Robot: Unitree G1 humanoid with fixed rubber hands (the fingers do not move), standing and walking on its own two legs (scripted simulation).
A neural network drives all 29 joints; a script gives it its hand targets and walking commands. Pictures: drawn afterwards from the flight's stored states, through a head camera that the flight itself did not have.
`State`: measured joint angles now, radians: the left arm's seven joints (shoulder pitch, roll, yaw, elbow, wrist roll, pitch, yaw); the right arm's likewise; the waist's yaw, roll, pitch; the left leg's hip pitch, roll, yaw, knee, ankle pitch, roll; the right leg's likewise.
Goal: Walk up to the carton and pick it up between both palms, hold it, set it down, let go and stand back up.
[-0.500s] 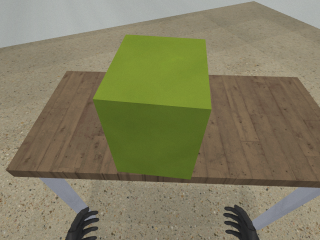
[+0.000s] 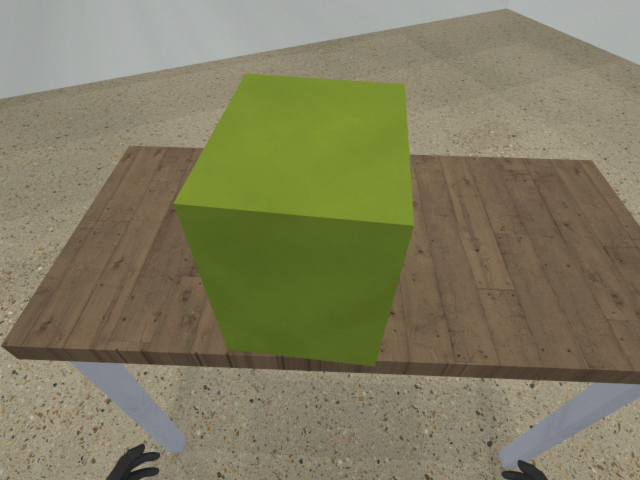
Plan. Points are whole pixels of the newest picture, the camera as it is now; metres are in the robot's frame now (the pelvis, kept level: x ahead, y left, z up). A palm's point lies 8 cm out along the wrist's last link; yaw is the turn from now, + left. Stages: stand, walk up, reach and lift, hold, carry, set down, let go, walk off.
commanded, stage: stand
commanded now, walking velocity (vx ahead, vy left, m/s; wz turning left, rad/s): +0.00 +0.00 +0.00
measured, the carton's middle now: (311, 223) +0.43 +0.03 +0.10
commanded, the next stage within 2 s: none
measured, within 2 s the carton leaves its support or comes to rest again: neither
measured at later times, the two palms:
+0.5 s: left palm out of the picture +0.10 +0.27 -0.10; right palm out of the picture +0.09 -0.27 -0.11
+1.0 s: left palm out of the picture +0.09 +0.27 -0.10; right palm out of the picture +0.08 -0.28 -0.11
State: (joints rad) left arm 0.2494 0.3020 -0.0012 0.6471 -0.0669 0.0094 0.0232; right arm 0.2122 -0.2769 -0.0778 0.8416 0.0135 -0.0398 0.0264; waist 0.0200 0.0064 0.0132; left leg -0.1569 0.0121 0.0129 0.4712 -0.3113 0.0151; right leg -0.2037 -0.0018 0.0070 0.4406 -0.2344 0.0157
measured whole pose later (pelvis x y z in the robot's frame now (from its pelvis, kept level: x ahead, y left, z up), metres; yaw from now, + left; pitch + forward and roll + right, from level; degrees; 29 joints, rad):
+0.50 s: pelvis +0.00 +0.00 +0.00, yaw +0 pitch +0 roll -1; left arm 0.25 0.30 0.00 0.72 -0.07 0.00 0.02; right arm 0.21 -0.28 -0.08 0.88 0.01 -0.04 0.02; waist 0.02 0.01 0.01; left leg -0.16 0.01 0.01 0.47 -0.31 0.01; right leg -0.20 0.00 0.01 0.44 -0.23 0.01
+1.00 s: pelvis -0.01 +0.00 +0.00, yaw +0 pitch -1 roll -1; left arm 0.25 0.30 0.00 0.75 -0.07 0.00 0.02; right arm 0.21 -0.28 -0.08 0.91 0.01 -0.04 0.02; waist 0.02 0.01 0.01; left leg -0.16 0.01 0.01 0.47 -0.30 0.01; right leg -0.20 0.00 0.01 0.44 -0.23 0.01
